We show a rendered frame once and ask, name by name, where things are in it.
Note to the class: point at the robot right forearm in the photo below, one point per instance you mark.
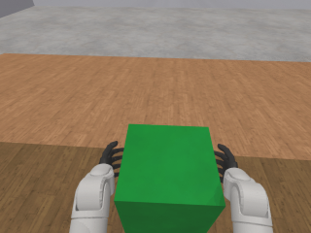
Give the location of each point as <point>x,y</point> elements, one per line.
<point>249,204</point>

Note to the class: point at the robot left hand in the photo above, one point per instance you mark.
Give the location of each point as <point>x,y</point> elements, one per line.
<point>108,159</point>

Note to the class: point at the robot right hand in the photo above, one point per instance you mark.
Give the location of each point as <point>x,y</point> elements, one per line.
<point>228,160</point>

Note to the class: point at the robot left forearm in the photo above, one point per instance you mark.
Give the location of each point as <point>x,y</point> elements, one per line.
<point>91,205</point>

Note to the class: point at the carton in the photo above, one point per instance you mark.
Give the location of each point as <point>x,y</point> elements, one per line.
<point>169,180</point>

